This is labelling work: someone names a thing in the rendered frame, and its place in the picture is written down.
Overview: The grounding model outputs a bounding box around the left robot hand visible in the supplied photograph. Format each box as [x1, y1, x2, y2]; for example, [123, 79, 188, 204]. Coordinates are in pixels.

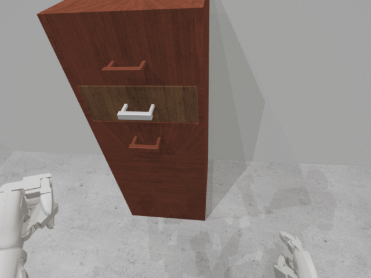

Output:
[0, 173, 59, 249]

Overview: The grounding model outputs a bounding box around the robot left forearm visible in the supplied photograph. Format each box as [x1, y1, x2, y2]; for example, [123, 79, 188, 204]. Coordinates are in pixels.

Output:
[0, 247, 29, 278]

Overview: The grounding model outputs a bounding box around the right robot hand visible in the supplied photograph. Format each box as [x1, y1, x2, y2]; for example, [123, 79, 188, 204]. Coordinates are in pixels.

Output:
[274, 231, 319, 278]

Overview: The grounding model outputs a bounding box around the handle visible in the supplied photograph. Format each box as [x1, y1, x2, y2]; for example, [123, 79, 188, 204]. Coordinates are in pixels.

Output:
[101, 67, 144, 76]
[117, 104, 155, 120]
[129, 144, 159, 153]

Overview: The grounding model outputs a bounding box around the drawer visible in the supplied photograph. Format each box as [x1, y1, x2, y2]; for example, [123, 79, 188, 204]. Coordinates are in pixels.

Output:
[78, 85, 198, 123]

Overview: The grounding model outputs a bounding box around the cabinet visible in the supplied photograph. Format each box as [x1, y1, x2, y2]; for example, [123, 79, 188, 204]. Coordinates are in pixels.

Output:
[37, 0, 209, 221]

